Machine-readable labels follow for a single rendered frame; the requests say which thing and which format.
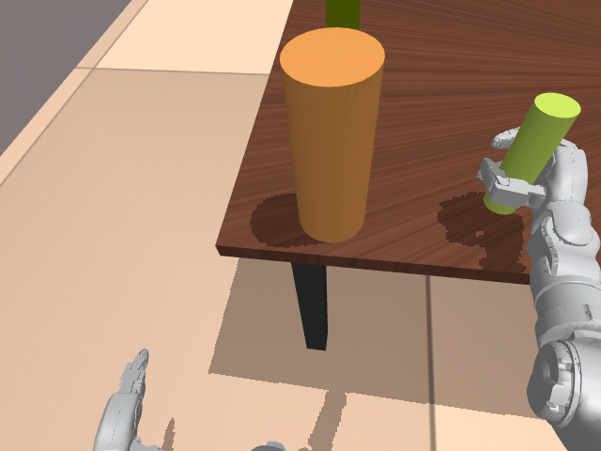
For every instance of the left robot hand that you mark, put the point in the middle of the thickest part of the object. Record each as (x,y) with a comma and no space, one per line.
(118,426)

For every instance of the right robot hand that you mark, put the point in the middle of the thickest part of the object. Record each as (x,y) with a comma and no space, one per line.
(564,177)

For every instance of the right robot arm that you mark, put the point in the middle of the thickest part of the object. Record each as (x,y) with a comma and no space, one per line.
(565,281)

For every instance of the table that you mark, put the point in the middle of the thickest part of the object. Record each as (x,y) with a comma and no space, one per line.
(456,74)

